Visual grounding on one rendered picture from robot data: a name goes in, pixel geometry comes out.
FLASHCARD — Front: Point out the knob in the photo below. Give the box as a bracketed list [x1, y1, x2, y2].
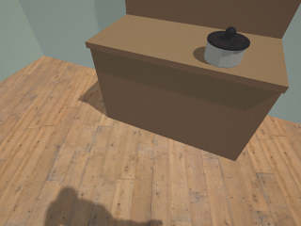
[225, 26, 236, 39]

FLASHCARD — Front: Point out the table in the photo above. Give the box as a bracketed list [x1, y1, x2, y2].
[85, 0, 301, 161]

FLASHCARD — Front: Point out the pot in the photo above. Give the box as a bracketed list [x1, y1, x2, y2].
[204, 41, 246, 68]

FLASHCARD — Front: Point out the lid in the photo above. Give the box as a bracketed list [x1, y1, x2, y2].
[207, 30, 250, 51]

